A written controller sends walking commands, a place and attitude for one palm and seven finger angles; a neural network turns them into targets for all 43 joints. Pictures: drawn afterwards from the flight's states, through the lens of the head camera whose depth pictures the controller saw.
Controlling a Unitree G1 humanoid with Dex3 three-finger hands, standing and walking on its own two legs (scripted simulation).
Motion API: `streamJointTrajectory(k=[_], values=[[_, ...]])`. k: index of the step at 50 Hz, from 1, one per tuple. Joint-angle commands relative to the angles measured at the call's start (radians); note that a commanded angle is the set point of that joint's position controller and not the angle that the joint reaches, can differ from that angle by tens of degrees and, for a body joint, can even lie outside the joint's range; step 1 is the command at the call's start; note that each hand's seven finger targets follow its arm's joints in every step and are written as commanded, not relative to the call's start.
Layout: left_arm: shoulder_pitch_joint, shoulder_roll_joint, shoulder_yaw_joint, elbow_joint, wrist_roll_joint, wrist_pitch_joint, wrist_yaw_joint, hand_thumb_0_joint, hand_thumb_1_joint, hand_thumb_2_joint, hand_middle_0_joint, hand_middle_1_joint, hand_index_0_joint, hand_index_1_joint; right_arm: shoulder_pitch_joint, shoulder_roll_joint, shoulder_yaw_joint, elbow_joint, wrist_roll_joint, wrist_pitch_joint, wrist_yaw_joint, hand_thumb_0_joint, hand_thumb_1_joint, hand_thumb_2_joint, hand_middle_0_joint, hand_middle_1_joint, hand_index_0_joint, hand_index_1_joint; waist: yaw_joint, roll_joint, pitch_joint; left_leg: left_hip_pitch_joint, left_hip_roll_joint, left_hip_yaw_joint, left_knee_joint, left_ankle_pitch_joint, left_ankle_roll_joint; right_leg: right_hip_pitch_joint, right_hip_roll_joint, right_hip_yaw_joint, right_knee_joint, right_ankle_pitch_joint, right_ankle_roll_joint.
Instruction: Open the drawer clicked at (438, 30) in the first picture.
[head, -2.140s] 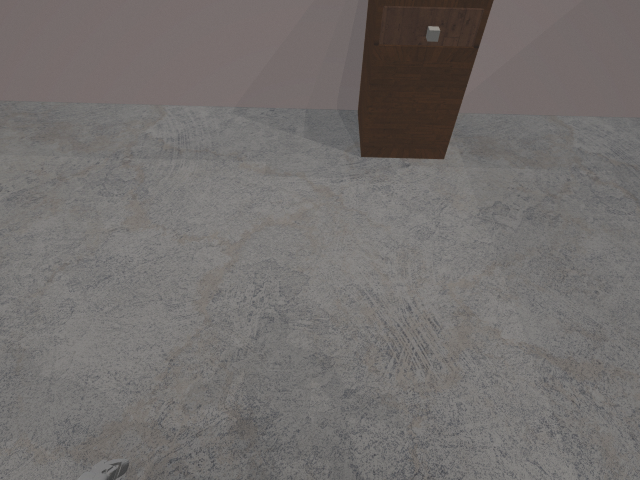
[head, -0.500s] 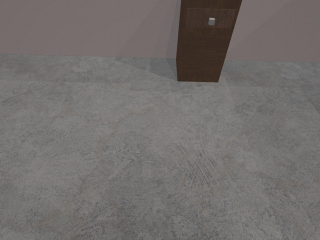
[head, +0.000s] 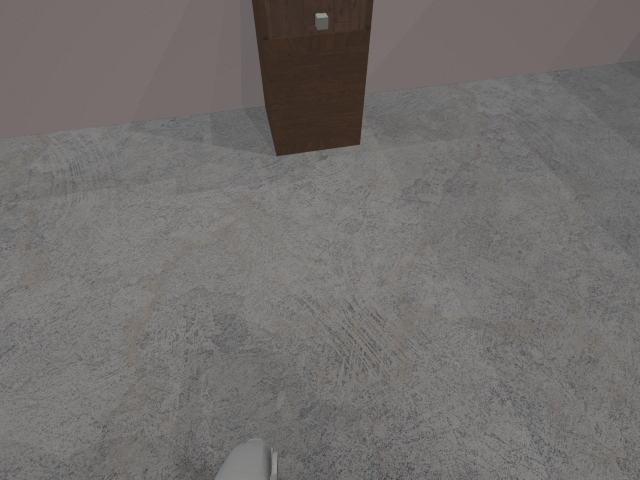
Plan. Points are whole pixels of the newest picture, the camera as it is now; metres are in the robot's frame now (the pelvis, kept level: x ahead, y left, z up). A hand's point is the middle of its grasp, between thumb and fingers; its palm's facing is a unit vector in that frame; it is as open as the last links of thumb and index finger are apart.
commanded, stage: walk to a spot facing it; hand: left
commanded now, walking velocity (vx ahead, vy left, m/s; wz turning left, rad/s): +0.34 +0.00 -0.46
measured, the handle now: (320, 19) +1.64 +0.14 -0.13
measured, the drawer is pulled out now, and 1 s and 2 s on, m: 0.00 0.00 0.00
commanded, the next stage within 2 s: turn to face it in 1.98 s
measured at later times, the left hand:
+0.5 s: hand (204, 335) +0.35 +0.24 -0.16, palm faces -0.26 -0.94 -0.21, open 7.4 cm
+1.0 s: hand (269, 268) +0.52 +0.15 -0.18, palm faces -0.34 -0.92 -0.20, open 7.2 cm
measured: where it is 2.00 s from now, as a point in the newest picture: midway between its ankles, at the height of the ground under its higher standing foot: (401, 302)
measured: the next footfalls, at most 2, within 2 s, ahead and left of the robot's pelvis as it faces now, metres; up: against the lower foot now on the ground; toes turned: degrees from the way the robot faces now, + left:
left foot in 0.20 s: +0.24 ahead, +0.17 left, +0.00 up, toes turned -1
right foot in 0.68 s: +0.36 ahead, -0.13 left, +0.00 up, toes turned -28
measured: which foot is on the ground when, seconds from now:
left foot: up 0.00-0.18, down 0.20-0.68, up 0.70-1.00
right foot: down 0.00-0.20, up 0.22-0.66, down 0.68-1.00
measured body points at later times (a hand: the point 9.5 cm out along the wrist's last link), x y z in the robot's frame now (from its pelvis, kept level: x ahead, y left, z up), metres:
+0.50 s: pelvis +0.20 +0.06 +0.00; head +0.23 +0.07 +0.45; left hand +0.37 +0.29 -0.14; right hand +0.12 -0.17 -0.14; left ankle +0.20 +0.17 -0.74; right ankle +0.23 -0.09 -0.68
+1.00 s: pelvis +0.41 -0.02 -0.01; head +0.43 -0.01 +0.44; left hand +0.54 +0.20 -0.17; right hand +0.36 -0.26 -0.15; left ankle +0.53 +0.07 -0.73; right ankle +0.32 -0.11 -0.74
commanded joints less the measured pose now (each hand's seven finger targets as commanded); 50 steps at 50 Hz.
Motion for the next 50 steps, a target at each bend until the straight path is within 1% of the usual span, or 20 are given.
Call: streamJointTrajectory(k=[1,6,8,9,10,11,12,14,17,20,28,30,32,33,34,35,38,41,47,50], values=[[0.057,0.198,0.054,-0.037,0.004,-0.028,0.027,0.000,0.900,0.900,-0.200,-0.300,-0.200,-0.300,-0.142,-0.058,-0.013,-0.134,0.002,-0.034,0.010,0.000,-0.900,-0.900,0.200,0.300,0.200,0.300,0.019,-0.137,0.034,-0.096,-0.006,0.007,-0.122,0.060,-0.001,0.056,-0.241,0.229,-0.136,0.340,-0.124],[0.006,0.228,0.068,-0.052,0.006,-0.016,0.029,0.000,0.900,0.900,-0.200,-0.300,-0.200,-0.300,-0.134,-0.062,-0.013,-0.151,0.009,-0.052,0.008,0.000,-0.900,-0.900,0.200,0.300,0.200,0.300,0.002,-0.155,0.028,0.186,-0.064,0.036,-0.373,0.034,0.030,-0.026,-0.228,0.230,-0.060,0.408,-0.093],[-0.044,0.226,0.076,-0.062,0.001,-0.016,0.026,0.000,0.900,0.900,-0.200,-0.300,-0.200,-0.300,0.100,-0.119,-0.028,-0.079,0.004,-0.061,-0.016,0.000,-0.900,-0.900,0.200,0.300,0.200,0.300,-0.103,-0.097,-0.063,0.523,-0.078,0.031,-0.512,0.078,0.049,-0.128,-0.156,0.175,0.186,0.472,-0.052],[-0.019,0.175,0.075,-0.076,-0.010,-0.012,0.016,0.000,0.900,0.900,-0.200,-0.300,-0.200,-0.300,0.253,-0.216,-0.051,-0.040,-0.010,-0.065,-0.030,0.000,-0.900,-0.900,0.200,0.300,0.200,0.300,-0.154,0.072,-0.175,0.764,0.092,-0.149,-0.548,0.008,0.093,-0.281,-0.076,0.103,0.437,0.270,-0.019],[0.019,0.119,0.067,-0.097,-0.018,-0.012,0.002,0.000,0.900,0.900,-0.200,-0.300,-0.200,-0.300,0.339,-0.303,-0.063,-0.024,-0.018,-0.065,-0.031,0.000,-0.900,-0.900,0.200,0.300,0.200,0.300,-0.146,0.344,-0.242,0.852,0.382,-0.529,-0.697,-0.059,0.194,-0.478,0.030,-0.034,0.780,-0.279,0.028],[-0.022,0.144,0.067,-0.112,-0.007,-0.013,0.002,0.000,0.900,0.900,-0.200,-0.300,-0.200,-0.300,0.276,-0.272,-0.048,-0.043,-0.009,-0.053,-0.025,0.000,-0.900,-0.900,0.200,0.300,0.200,0.300,-0.124,0.227,-0.178,0.682,0.420,-0.589,-0.789,-0.302,0.244,-0.510,-0.026,0.000,0.906,-0.289,0.011],[-0.085,0.129,0.065,-0.118,0.000,-0.008,-0.002,0.000,0.900,0.900,-0.200,-0.300,-0.200,-0.300,0.192,-0.216,-0.039,-0.055,-0.008,-0.056,-0.028,0.000,-0.900,-0.900,0.200,0.300,0.200,0.300,-0.105,0.227,-0.097,0.565,0.381,-0.534,-0.838,-0.431,0.227,-0.557,-0.068,-0.006,0.978,-0.202,0.014],[-0.129,0.126,0.067,-0.116,0.011,0.009,-0.023,0.000,0.900,0.900,-0.200,-0.300,-0.200,-0.300,0.109,-0.115,-0.014,-0.061,-0.010,-0.066,-0.032,0.000,-0.900,-0.900,0.200,0.300,0.200,0.300,-0.055,0.150,0.032,0.393,0.300,-0.350,-0.853,-0.328,0.189,-0.556,-0.143,-0.016,0.952,-0.073,0.024],[-0.103,0.092,0.061,-0.108,0.014,0.040,-0.033,0.000,0.900,0.900,-0.200,-0.300,-0.200,-0.300,0.106,-0.091,-0.007,-0.040,-0.008,-0.085,-0.036,0.000,-0.900,-0.900,0.200,0.300,0.200,0.300,-0.012,0.123,-0.006,0.352,0.227,-0.090,-0.832,-0.051,0.168,-0.477,-0.168,-0.051,0.829,0.011,0.047],[-0.164,0.083,0.059,-0.128,0.016,0.053,-0.038,0.000,0.900,0.900,-0.200,-0.300,-0.200,-0.300,0.142,-0.093,-0.014,-0.013,-0.007,-0.090,-0.036,0.000,-0.900,-0.900,0.200,0.300,0.200,0.300,-0.013,0.100,0.010,0.395,0.227,-0.023,-0.855,0.020,0.188,-0.509,-0.186,-0.069,0.703,0.073,0.065],[-0.420,0.079,0.035,-0.182,0.014,0.037,-0.038,0.000,0.900,0.900,-0.200,-0.300,-0.200,-0.300,0.292,-0.118,-0.017,0.064,-0.018,-0.074,-0.025,0.000,-0.900,-0.900,0.200,0.300,0.200,0.300,-0.091,0.093,0.051,0.547,0.231,0.082,-0.799,0.238,0.181,-0.434,-0.140,-0.170,0.301,0.075,0.050],[-0.414,0.083,0.035,-0.173,0.014,0.028,-0.036,0.000,0.900,0.900,-0.200,-0.300,-0.200,-0.300,0.302,-0.130,-0.016,0.076,-0.020,-0.067,-0.026,0.000,-0.900,-0.900,0.200,0.300,0.200,0.300,-0.079,0.098,0.033,0.578,0.230,0.116,-0.728,0.365,0.165,-0.354,-0.111,-0.200,0.230,0.047,0.030],[-0.241,0.117,0.045,-0.109,0.016,0.013,-0.028,0.000,0.900,0.900,-0.200,-0.300,-0.200,-0.300,0.293,-0.136,-0.010,0.082,-0.010,-0.062,-0.026,0.000,-0.900,-0.900,0.200,0.300,0.200,0.300,0.008,0.077,-0.067,0.539,0.176,0.191,-0.467,0.584,0.120,-0.069,-0.047,-0.245,0.107,0.096,-0.003],[-0.096,0.192,0.062,-0.061,0.018,0.003,-0.016,0.000,0.900,0.900,-0.200,-0.300,-0.200,-0.300,0.282,-0.111,-0.004,0.074,0.002,-0.064,-0.015,0.000,-0.900,-0.900,0.200,0.300,0.200,0.300,0.078,-0.004,-0.150,0.335,0.148,0.225,-0.248,0.476,0.082,0.214,-0.144,-0.127,0.103,0.120,-0.049],[0.055,0.318,0.096,-0.024,0.011,-0.006,0.001,0.000,0.900,0.900,-0.200,-0.300,-0.200,-0.300,0.282,-0.048,0.013,0.032,0.013,-0.070,-0.015,0.000,-0.900,-0.900,0.200,0.300,0.200,0.300,0.121,-0.237,-0.278,0.024,0.008,0.233,0.080,-0.176,0.028,0.480,-0.447,0.307,0.043,0.194,-0.168],[0.080,0.360,0.097,-0.006,-0.013,-0.001,0.006,0.000,0.900,0.900,-0.200,-0.300,-0.200,-0.300,0.190,-0.075,0.004,0.006,0.012,-0.069,-0.020,0.000,-0.900,-0.900,0.200,0.300,0.200,0.300,0.128,-0.185,-0.249,-0.087,-0.014,0.097,0.252,-0.350,0.038,0.433,-0.523,0.437,-0.050,0.282,-0.234],[-0.141,0.232,0.067,-0.050,-0.010,-0.007,0.020,0.000,0.900,0.900,-0.200,-0.300,-0.200,-0.300,0.135,-0.066,-0.004,0.022,-0.001,-0.053,-0.017,0.000,-0.900,-0.900,0.200,0.300,0.200,0.300,0.021,-0.050,-0.048,-0.059,0.090,-0.017,0.224,-0.142,0.039,0.076,-0.417,0.210,-0.123,0.154,-0.160],[-0.219,0.178,0.049,-0.054,0.000,-0.018,0.021,0.000,0.900,0.900,-0.200,-0.300,-0.200,-0.300,0.234,-0.014,-0.001,0.059,-0.010,-0.019,-0.011,0.000,-0.900,-0.900,0.200,0.300,0.200,0.300,-0.066,-0.109,-0.005,0.096,0.081,0.029,0.028,-0.091,0.014,-0.146,-0.329,0.026,-0.167,0.142,-0.111],[-0.189,0.196,0.060,-0.039,0.002,-0.019,0.012,0.000,0.900,0.900,-0.200,-0.300,-0.200,-0.300,0.137,-0.005,-0.007,0.007,-0.007,-0.039,0.011,0.000,-0.900,-0.900,0.200,0.300,0.200,0.300,-0.044,-0.150,0.024,0.219,0.025,0.078,-0.319,0.002,0.024,-0.172,-0.291,0.024,-0.158,-0.036,-0.094],[-0.194,0.197,0.063,-0.033,-0.001,-0.009,0.008,0.000,0.900,0.900,-0.200,-0.300,-0.200,-0.300,0.218,-0.051,-0.015,0.034,-0.009,-0.055,0.005,0.000,-0.900,-0.900,0.200,0.300,0.200,0.300,-0.097,-0.068,0.015,0.439,-0.017,0.125,-0.485,0.040,0.028,-0.223,-0.236,-0.015,-0.018,-0.053,-0.056]])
